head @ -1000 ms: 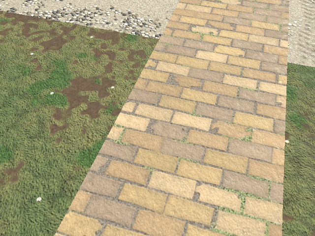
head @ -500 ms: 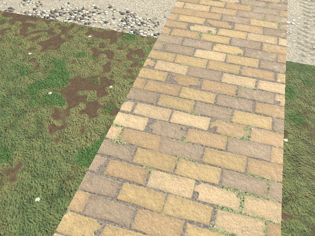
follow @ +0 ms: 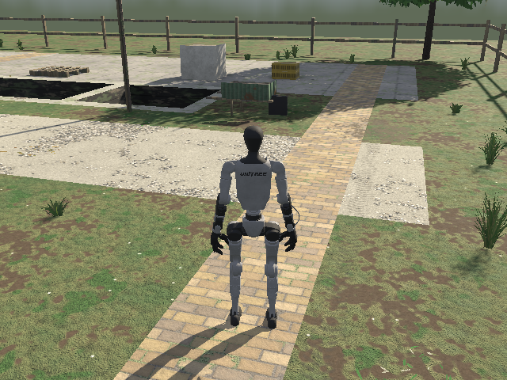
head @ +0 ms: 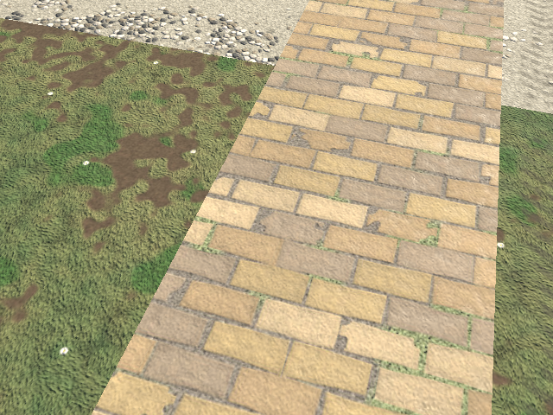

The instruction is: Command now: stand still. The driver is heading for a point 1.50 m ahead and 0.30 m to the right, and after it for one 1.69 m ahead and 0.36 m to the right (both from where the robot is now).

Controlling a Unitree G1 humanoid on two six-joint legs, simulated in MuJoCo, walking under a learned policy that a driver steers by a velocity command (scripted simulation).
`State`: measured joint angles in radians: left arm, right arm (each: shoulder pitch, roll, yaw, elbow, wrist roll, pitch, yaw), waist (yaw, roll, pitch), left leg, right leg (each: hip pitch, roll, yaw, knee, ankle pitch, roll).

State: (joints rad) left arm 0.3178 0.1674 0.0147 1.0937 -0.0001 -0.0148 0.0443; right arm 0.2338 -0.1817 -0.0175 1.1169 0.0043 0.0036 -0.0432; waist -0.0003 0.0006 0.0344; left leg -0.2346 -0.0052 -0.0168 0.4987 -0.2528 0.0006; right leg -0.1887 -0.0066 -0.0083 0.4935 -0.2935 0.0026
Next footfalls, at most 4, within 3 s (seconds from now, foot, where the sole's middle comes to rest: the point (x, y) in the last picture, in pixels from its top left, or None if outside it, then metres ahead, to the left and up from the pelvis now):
0.98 right None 0.46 -0.11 -0.77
1.54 left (240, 313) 0.78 0.13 -0.77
2.12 right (328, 229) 1.06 -0.13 -0.77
2.60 left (299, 153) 1.40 -0.05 -0.77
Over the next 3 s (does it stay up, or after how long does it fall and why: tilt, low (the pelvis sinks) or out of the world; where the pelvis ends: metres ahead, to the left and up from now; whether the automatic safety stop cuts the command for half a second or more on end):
stays up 1.36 -0.17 0.00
